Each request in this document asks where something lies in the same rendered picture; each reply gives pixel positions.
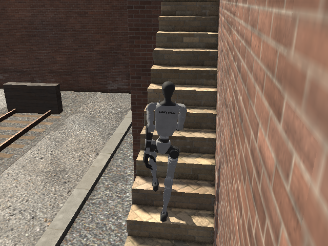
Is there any robot left foot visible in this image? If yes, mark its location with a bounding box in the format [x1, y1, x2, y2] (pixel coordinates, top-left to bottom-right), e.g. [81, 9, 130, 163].
[152, 179, 159, 192]

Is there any right robot upper arm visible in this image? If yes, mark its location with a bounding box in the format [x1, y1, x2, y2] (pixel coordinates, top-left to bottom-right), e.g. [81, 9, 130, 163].
[176, 104, 187, 130]

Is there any left robot upper arm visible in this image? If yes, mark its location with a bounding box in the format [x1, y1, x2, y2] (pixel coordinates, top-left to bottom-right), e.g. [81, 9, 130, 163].
[146, 102, 157, 132]

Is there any robot left hand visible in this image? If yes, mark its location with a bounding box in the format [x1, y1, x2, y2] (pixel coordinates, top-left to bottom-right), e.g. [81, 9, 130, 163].
[143, 153, 156, 170]

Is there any robot left forearm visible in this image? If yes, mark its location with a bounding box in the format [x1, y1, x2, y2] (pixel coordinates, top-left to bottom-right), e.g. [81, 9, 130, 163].
[144, 125, 153, 154]

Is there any humanoid robot head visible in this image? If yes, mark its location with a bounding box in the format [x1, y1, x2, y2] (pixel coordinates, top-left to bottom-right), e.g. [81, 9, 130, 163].
[159, 81, 176, 106]

